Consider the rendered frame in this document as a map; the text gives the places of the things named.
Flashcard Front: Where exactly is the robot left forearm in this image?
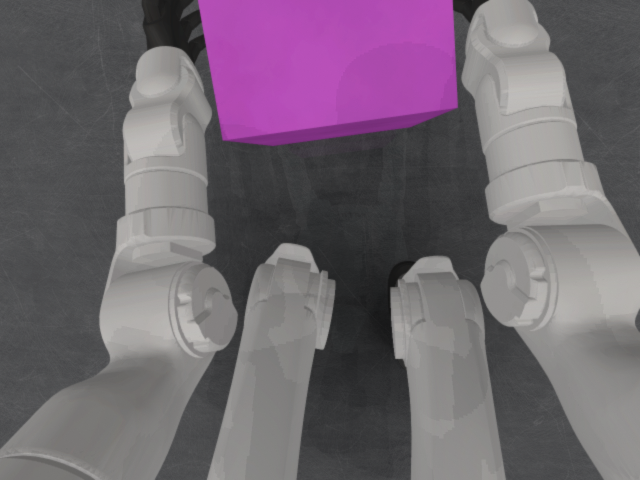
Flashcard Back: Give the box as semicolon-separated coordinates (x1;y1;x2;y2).
99;46;216;339

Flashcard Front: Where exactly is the carton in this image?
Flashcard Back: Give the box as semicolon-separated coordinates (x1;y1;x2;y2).
198;0;458;146

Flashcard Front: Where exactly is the right robot thigh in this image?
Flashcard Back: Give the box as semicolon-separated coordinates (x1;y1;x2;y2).
390;272;506;480

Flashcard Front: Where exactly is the left robot shin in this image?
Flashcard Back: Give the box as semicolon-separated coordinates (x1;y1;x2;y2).
244;243;320;324

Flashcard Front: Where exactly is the robot left upper arm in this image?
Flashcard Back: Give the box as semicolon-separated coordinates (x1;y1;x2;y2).
0;261;238;480

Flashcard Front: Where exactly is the robot right forearm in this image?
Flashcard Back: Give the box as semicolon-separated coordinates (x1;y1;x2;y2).
461;0;640;257

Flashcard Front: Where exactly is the right robot hand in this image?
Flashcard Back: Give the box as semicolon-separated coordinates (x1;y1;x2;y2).
453;0;489;23

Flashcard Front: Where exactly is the robot right upper arm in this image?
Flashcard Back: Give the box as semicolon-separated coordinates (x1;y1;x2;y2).
480;224;640;480

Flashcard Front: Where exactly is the left robot hand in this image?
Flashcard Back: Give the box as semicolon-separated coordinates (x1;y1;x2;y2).
142;0;206;65

